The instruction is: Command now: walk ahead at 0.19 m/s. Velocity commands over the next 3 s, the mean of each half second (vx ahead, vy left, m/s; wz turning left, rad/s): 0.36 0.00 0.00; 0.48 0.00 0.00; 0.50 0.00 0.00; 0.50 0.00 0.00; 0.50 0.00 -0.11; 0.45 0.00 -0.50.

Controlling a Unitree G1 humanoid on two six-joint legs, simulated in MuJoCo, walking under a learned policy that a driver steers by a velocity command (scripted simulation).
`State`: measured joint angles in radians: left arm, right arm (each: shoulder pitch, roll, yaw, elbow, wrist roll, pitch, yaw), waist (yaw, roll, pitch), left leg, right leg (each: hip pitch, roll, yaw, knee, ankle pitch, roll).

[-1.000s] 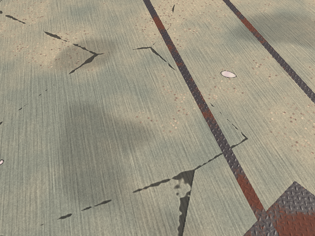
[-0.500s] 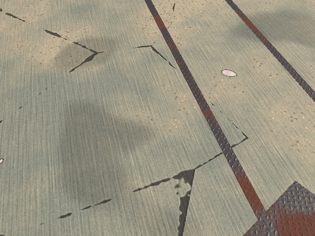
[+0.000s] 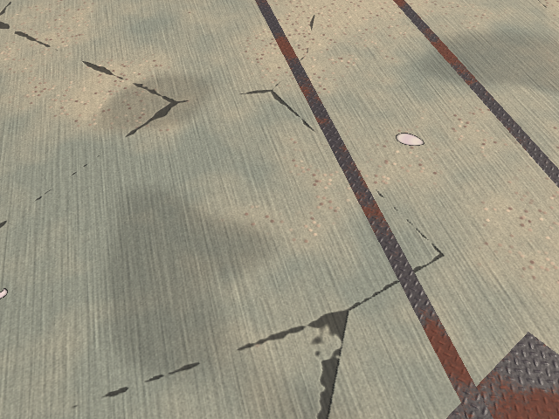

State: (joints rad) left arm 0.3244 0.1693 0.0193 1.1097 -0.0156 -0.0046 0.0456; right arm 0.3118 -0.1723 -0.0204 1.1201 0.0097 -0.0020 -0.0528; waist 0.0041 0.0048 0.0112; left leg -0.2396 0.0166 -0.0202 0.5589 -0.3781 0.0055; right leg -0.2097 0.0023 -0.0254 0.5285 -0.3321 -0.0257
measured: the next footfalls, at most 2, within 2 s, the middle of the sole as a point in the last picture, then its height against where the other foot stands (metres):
right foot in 0.64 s outside the picture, level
left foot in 1.20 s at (234, 324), level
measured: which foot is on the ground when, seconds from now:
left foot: down 0.00-0.64, up 0.66-1.00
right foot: down 0.00-0.18, up 0.20-0.62, down 0.64-1.00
